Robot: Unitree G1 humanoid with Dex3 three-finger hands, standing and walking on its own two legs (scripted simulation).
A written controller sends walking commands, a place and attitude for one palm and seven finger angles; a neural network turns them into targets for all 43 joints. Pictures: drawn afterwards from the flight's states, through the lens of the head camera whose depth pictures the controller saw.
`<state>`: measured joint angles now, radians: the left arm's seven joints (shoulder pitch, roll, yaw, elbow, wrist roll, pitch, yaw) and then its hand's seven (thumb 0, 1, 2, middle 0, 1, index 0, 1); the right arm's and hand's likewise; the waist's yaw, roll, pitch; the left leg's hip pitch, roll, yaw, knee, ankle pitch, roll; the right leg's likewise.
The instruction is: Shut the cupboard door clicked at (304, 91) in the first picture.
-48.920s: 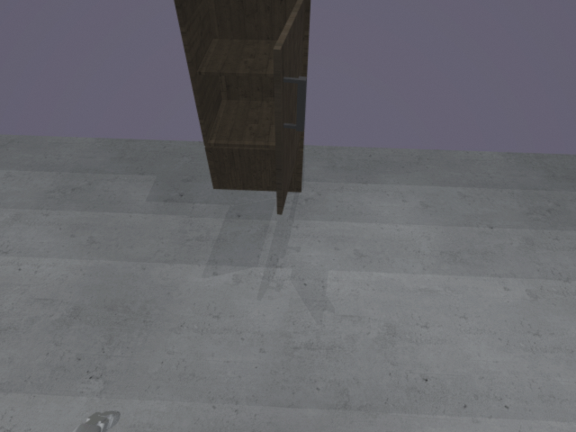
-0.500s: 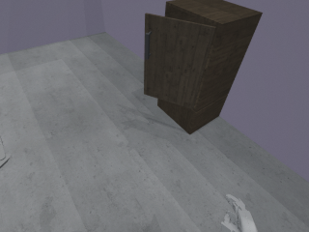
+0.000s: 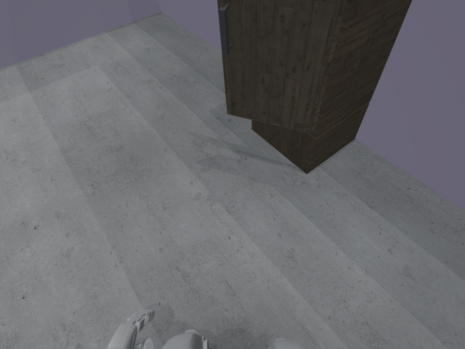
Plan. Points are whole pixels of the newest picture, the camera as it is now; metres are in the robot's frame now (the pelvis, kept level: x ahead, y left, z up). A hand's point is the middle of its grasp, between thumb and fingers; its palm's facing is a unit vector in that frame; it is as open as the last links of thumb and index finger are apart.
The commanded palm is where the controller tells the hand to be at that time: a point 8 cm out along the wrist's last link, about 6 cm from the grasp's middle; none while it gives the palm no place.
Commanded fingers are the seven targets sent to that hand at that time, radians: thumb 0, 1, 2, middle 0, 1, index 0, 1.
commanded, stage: let the arm hang, fingers relaxed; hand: left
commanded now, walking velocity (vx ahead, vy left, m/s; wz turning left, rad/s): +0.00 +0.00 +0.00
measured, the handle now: (226, 30) +1.12 +0.01 -0.02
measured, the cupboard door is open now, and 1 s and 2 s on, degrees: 29 29 29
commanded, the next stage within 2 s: look to check the result in 0.82 s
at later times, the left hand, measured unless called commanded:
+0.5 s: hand out of the picture +0.07 +0.21 -0.14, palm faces +0.04 -0.97 -0.23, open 7.4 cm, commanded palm none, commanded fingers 0.00 0.90 0.90 -0.20 -0.30 -0.20 -0.30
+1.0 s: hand out of the picture +0.00 +0.18 -0.14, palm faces +0.03 -0.99 -0.15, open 7.4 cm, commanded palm none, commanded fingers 0.00 0.90 0.90 -0.20 -0.30 -0.20 -0.30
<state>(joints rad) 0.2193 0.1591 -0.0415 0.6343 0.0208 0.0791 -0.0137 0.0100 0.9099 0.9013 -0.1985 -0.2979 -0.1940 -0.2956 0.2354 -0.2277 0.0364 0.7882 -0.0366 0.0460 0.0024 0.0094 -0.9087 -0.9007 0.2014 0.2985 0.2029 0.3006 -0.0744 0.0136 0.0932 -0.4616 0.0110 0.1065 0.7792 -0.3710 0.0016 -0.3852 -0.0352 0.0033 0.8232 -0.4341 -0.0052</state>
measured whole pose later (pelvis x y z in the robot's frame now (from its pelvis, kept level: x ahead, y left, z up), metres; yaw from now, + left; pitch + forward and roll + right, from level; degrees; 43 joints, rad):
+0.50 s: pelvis +0.07 +0.02 +0.03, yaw +1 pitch +0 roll +0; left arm 0.26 0.18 0.01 1.08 0.01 0.01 0.04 0.00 0.91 0.90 -0.20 -0.30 -0.19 -0.30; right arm 0.22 -0.17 0.00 1.06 -0.02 0.00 -0.05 0.00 -0.93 -0.90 0.20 0.30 0.20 0.30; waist 0.01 0.00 0.01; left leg -0.08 -0.02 0.08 0.40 -0.33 0.04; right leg -0.11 -0.01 -0.03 0.42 -0.32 0.01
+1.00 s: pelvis +0.03 +0.02 +0.04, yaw +0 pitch -2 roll +0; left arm 0.32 0.12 -0.01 1.17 0.01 0.01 0.04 0.00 0.91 0.90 -0.20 -0.30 -0.20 -0.30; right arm 0.37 -0.11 0.02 1.19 -0.01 0.00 -0.05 0.00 -0.91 -0.90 0.20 0.30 0.20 0.30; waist -0.01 -0.01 0.05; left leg -0.06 -0.02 0.09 0.36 -0.26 0.05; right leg -0.09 -0.01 -0.02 0.38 -0.25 0.01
